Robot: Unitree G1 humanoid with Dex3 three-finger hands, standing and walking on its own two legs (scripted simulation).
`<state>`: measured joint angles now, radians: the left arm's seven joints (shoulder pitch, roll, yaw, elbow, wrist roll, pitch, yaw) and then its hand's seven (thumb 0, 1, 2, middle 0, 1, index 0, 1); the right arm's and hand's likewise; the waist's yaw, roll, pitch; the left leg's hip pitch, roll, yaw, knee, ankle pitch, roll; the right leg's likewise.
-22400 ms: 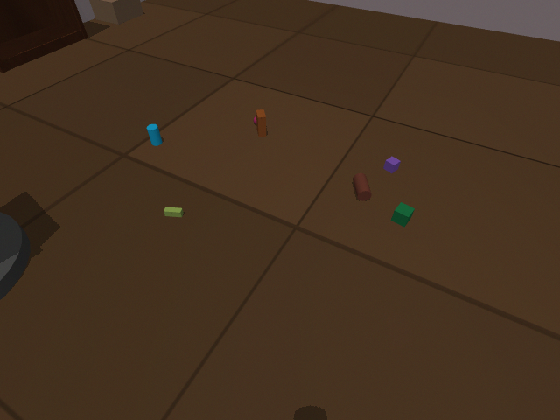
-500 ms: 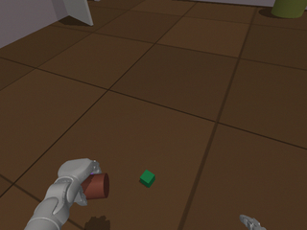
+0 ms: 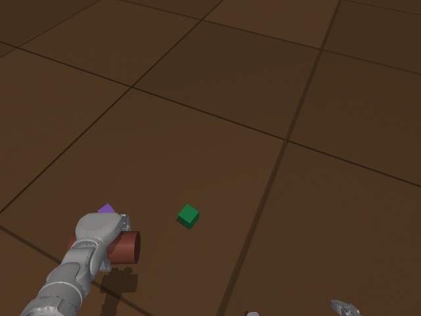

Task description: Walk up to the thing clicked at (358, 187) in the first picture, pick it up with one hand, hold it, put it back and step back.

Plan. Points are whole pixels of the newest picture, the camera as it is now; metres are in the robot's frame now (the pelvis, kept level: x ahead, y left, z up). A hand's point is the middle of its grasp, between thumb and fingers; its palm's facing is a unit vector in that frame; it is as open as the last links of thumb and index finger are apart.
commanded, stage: crouch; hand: left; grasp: from above
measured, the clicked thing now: (106, 247) +0.32 +0.23 -0.13
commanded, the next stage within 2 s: lower in 1.50 s
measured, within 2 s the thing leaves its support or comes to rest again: neither
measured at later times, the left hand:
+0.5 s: hand (126, 248) +0.38 +0.25 -0.35, palm faces -0.47 +0.01 -0.88, open 9.9 cm
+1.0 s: hand (136, 250) +0.42 +0.25 -0.49, palm faces -0.45 -0.02 -0.89, open 9.9 cm
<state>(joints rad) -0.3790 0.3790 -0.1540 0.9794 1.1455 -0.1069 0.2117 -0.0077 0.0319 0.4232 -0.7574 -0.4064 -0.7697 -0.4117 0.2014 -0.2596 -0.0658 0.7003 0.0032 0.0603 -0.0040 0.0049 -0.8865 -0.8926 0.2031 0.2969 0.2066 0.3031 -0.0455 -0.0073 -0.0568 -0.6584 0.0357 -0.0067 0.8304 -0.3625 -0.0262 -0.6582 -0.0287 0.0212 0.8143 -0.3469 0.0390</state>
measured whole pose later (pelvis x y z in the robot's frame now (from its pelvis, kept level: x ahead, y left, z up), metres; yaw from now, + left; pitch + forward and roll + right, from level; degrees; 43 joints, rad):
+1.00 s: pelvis -0.05 +0.01 -0.32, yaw -3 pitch +38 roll -6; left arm -0.93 0.65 0.11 1.39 1.27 -0.16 0.39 -0.01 0.02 0.45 -0.75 -0.41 -0.76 -0.41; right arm 0.18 -0.27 -0.01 0.73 -0.13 -0.07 0.12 0.00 -0.90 -0.90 0.20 0.30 0.21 0.30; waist -0.23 0.01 -0.11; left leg -2.10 0.01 -0.12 2.13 -0.70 -0.03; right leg -2.05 -0.01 0.00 2.06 -0.68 0.07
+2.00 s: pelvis -0.06 +0.02 -0.41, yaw -7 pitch +34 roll -10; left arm -1.00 0.83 0.16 1.51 1.33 -0.25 0.42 -0.01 0.06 0.35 -0.80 -0.34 -0.81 -0.35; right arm 0.17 -0.28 0.09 0.72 -0.17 -0.07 0.16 0.00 -0.90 -0.90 0.20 0.30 0.21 0.30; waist -0.31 -0.04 0.03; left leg -2.34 -0.02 -0.17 2.44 -0.71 -0.02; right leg -2.26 0.02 -0.02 2.32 -0.68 0.07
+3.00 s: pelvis -0.06 +0.03 -0.43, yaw -11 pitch +30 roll -14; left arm -1.08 0.97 0.14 1.71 1.34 -0.23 0.56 0.00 0.10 0.24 -0.84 -0.25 -0.85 -0.25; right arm 0.12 -0.31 0.22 0.69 -0.24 -0.17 0.23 0.00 -0.89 -0.89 0.20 0.30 0.21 0.30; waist -0.37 -0.09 0.11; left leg -2.37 -0.01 -0.23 2.55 -0.73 0.00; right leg -2.26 0.05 -0.07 2.37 -0.67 0.07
